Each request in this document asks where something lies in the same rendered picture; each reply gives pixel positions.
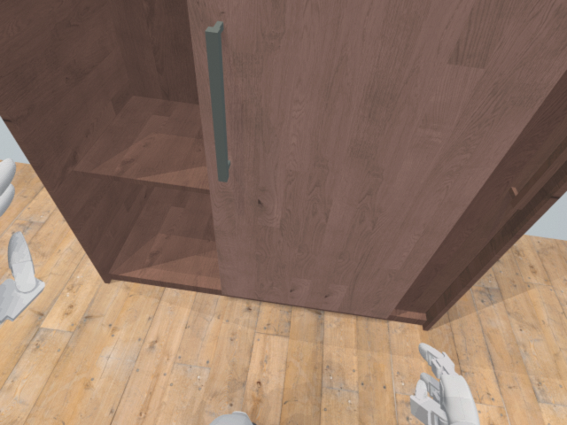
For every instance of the right robot hand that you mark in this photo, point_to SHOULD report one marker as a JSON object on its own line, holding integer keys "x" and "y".
{"x": 452, "y": 400}

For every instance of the handle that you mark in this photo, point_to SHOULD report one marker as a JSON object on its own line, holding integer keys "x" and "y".
{"x": 215, "y": 69}
{"x": 545, "y": 172}

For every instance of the wardrobe door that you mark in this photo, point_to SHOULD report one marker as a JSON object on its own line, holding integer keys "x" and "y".
{"x": 358, "y": 133}
{"x": 490, "y": 209}

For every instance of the left robot shin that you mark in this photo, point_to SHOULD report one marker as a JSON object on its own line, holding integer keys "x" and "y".
{"x": 241, "y": 413}

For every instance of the left robot hand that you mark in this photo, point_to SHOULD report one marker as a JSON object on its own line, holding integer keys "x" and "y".
{"x": 16, "y": 296}

